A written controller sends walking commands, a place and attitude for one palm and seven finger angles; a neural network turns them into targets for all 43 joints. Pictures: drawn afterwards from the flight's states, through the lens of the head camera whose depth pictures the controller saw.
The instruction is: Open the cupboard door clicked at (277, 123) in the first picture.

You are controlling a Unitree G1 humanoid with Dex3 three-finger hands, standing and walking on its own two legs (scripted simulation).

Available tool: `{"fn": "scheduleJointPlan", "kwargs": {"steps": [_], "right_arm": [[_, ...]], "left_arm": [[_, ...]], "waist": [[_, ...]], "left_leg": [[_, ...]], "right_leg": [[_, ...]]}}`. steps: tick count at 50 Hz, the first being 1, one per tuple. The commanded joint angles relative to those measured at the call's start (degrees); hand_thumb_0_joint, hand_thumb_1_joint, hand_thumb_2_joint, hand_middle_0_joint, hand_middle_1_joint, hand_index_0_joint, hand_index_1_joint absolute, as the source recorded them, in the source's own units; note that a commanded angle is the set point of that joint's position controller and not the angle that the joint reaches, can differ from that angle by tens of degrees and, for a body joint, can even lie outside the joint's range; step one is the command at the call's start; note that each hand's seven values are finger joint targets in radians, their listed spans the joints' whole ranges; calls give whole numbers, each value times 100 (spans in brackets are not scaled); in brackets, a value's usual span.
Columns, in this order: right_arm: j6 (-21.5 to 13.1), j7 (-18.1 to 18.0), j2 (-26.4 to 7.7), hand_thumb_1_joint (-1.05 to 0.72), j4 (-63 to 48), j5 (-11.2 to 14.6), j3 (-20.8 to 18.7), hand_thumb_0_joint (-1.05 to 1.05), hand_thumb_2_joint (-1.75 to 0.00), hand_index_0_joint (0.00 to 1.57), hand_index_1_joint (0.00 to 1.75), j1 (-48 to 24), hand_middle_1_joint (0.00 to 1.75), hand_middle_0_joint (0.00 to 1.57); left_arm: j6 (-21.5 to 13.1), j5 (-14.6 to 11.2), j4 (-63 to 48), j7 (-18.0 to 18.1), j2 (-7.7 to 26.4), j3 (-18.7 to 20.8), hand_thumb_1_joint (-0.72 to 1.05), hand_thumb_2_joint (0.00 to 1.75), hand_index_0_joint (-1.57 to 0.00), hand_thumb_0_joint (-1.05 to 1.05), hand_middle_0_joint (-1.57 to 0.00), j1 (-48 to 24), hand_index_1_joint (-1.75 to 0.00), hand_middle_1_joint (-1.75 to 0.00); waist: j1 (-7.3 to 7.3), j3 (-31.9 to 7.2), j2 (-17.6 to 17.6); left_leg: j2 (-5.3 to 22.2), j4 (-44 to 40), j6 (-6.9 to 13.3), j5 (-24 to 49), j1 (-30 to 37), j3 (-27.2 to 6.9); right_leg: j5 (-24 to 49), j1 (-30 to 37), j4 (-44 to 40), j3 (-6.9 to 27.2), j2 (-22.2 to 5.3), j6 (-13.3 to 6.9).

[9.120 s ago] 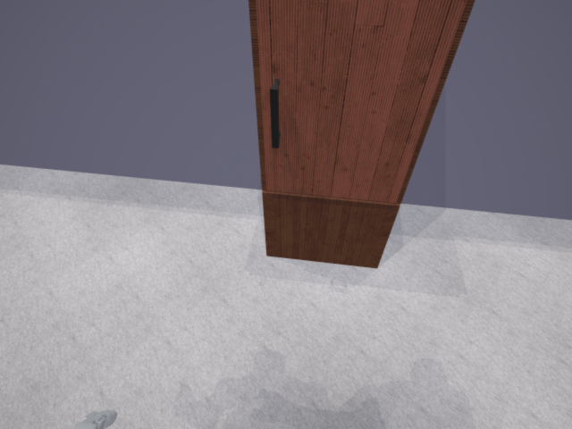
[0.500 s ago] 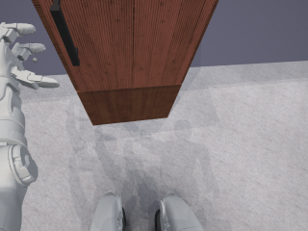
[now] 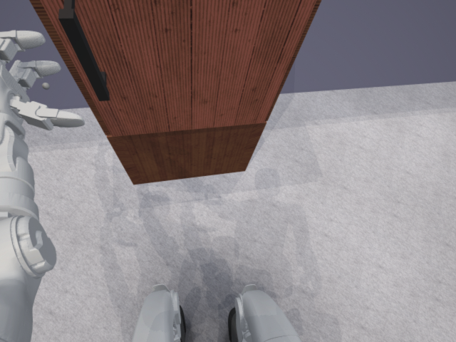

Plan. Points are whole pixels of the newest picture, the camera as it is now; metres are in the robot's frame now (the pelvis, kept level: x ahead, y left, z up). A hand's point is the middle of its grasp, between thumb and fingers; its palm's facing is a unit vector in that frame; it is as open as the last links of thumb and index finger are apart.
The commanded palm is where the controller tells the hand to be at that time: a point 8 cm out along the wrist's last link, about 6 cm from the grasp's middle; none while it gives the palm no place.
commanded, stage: move the hooked fingers beside the handle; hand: left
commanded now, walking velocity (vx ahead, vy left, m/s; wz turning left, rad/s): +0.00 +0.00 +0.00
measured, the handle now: (88, 53) +0.59 +0.20 +0.06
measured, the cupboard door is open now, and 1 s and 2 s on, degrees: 0 0 0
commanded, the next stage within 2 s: slide the fingers in behind the handle in 0.42 s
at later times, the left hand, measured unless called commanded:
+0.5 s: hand (42, 87) +0.51 +0.25 +0.06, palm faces +0.11 -0.99 -0.01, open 14.0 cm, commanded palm +0.50 +0.28 +0.06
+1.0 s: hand (61, 88) +0.52 +0.23 +0.06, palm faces +0.11 -0.99 +0.00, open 14.0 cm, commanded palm +0.49 +0.26 +0.06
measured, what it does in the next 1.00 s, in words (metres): stands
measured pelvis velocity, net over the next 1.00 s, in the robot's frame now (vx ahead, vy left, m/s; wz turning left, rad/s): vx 0.00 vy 0.00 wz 0.00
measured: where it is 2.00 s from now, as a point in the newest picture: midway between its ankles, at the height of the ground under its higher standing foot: outside the picture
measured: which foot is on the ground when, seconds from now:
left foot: down 0.00-1.00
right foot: down 0.00-1.00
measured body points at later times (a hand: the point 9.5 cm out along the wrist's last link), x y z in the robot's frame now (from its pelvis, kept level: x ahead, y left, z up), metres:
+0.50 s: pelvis +0.00 +0.00 -0.01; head +0.16 +0.04 +0.41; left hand +0.50 +0.31 +0.07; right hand +0.00 -0.27 -0.11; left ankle +0.03 +0.10 -0.64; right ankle +0.00 -0.12 -0.64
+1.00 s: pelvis +0.00 +0.00 +0.00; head +0.15 +0.03 +0.42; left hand +0.50 +0.28 +0.06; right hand -0.01 -0.26 -0.11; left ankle +0.03 +0.10 -0.64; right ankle +0.00 -0.12 -0.64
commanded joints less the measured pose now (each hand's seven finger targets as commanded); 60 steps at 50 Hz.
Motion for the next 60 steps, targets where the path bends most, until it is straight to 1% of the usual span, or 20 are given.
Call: {"fn": "scheduleJointPlan", "kwargs": {"steps": [1,3,6,9,13,16,18,20,22,31,33,36,38,40,44,47,50,52,56,60], "right_arm": [[-49,-113,-1184,-90,-155,3,-396,0,-90,20,30,1041,30,20],[-56,-122,-1186,-90,-178,14,-373,0,-90,20,30,1005,30,20],[-82,-137,-1201,-90,-196,-17,-383,0,-90,20,30,983,30,20],[-81,-101,-1160,-90,-188,-23,-388,0,-90,20,30,972,30,20],[-51,-125,-1205,-90,-243,13,-349,0,-90,20,30,917,30,20],[-75,-139,-1230,-90,-265,-6,-362,0,-90,20,30,917,30,20],[-89,-135,-1192,-90,-227,1,-340,0,-90,20,30,891,30,20],[-87,-127,-1218,-90,-211,-9,-370,0,-90,20,30,937,30,20],[-78,-123,-1203,-90,-167,-6,-361,0,-90,20,30,935,30,20],[-104,-108,-1193,-90,-121,-39,-390,0,-90,20,30,1004,30,20],[-110,-90,-1180,-90,-106,-41,-366,0,-90,20,30,991,30,20],[-120,-101,-1214,-90,-154,-59,-360,0,-90,20,30,1022,30,20],[-119,-64,-1152,-90,-203,-58,-354,0,-90,20,30,995,30,20],[-106,-44,-1170,-90,-202,-66,-376,0,-90,20,30,1020,30,20],[-92,-14,-1132,-90,-208,-54,-389,0,-90,20,30,1010,30,20],[-76,-31,-1152,-90,-214,-33,-371,0,-90,20,30,973,30,20],[-105,-34,-1140,-90,-183,-59,-409,0,-90,20,30,989,30,20],[-123,-7,-1084,-90,-145,-64,-421,0,-90,20,30,945,30,20],[-114,0,-1114,-90,-67,-76,-431,0,-90,20,30,972,30,20],[-125,5,-1133,-90,-89,-105,-422,0,-90,20,30,978,30,20]], "left_arm": [[-356,-73,-923,10,1563,-16,-50,30,-30,0,-30,-2265,-120,-120],[-336,-68,-812,2,1479,-143,-50,30,-30,0,-30,-2384,-120,-120],[-471,-73,-991,7,1697,26,-50,30,-30,0,-30,-2473,-120,-120],[-521,-107,-1015,-12,1373,-163,-50,30,-30,0,-30,-2452,-120,-120],[-375,-62,-773,-20,1666,-63,-50,30,-30,0,-30,-2478,-120,-120],[-456,-56,-997,-6,1911,135,-50,30,-30,0,-30,-2575,-120,-120],[-493,-75,-1079,-35,1749,-36,-50,30,-30,0,-30,-2782,-120,-120],[-526,-88,-1116,-47,1843,103,-50,30,-30,0,-30,-2599,-120,-120],[-451,-111,-1031,-79,1595,-96,-50,30,-30,0,-30,-2674,-120,-120],[-426,-116,-1044,83,1293,-214,-50,30,-30,0,-30,-2687,-120,-120],[-386,-85,-854,160,1248,-265,-50,30,-30,0,-30,-2722,-120,-120],[-419,-3,-871,281,1713,85,-50,30,-30,0,-30,-2645,-120,-120],[-457,31,-1028,297,1423,-128,-50,30,-30,0,-30,-2577,-120,-120],[-527,12,-1109,325,1506,-6,-50,30,-30,0,-30,-2520,-120,-120],[-508,-62,-1020,334,1153,-160,-50,30,-30,0,-30,-2375,-120,-120],[-455,-29,-884,357,1266,-155,-50,30,-30,0,-30,-2451,-120,-120],[-607,-40,-1204,407,1234,-118,-50,30,-30,0,-30,-2585,-120,-120],[-647,-71,-1175,404,738,-466,-50,30,-30,0,-30,-2622,-120,-120],[-604,-41,-1011,472,536,-653,-50,30,-30,0,-30,-2811,-120,-120],[-603,34,-1015,684,721,-486,-50,30,-30,0,-30,-2972,-120,-120]], "waist": [[-89,-2796,886],[-141,-2602,855],[-54,-2998,1002],[-94,-3017,1099],[-115,-2787,841],[-64,-3123,929],[-128,-3104,1069],[-25,-3307,1208],[-131,-3174,1090],[-131,-3123,1122],[-177,-2838,1026],[-76,-2993,895],[-58,-3112,1041],[-11,-3187,1094],[-71,-3031,869],[-103,-2766,756],[-39,-3097,982],[-148,-3044,1033],[-225,-2858,1029],[-172,-2955,1051]], "left_leg": [[-122,-554,15,2449,3134,-515],[-134,-576,23,2211,2998,-522],[-142,-502,4,2504,3185,-554],[-129,-459,-4,2687,3378,-572],[-156,-457,35,2265,2819,-503],[-144,-390,29,2392,2952,-533],[-143,-373,25,2397,2993,-536],[-124,-394,-14,2631,3279,-595],[-115,-404,3,2490,3235,-602],[-104,-510,-27,2357,3399,-695],[-117,-522,-9,2093,3138,-649],[-136,-491,20,2122,2916,-587],[-154,-487,6,2272,3039,-554],[-135,-491,-22,2459,3201,-588],[-153,-502,0,2364,3073,-547],[-168,-523,19,2016,2744,-502],[-159,-510,-13,2288,3150,-551],[-151,-496,-30,2321,3287,-574],[-127,-543,-55,2176,3365,-670],[-156,-527,-46,2101,3280,-677]], "right_leg": [[1933,464,-789,178,149,-27],[1742,370,-815,180,142,-30],[1916,447,-703,190,131,-54],[1994,310,-671,161,139,-64],[1877,516,-695,212,124,-20],[1921,529,-630,224,130,-34],[1925,477,-621,221,132,-32],[1974,427,-587,184,146,-66],[1865,325,-642,171,143,-38],[1574,64,-686,99,146,-68],[1461,77,-730,113,147,-52],[1603,382,-694,172,142,-48],[1738,421,-671,169,140,-52],[1830,414,-633,143,153,-68],[1876,487,-677,149,165,-49],[1696,513,-734,189,150,-24],[1805,456,-686,177,153,-62],[1763,263,-704,148,156,-57],[1528,-9,-710,92,143,-71],[1471,21,-662,103,129,-79]]}}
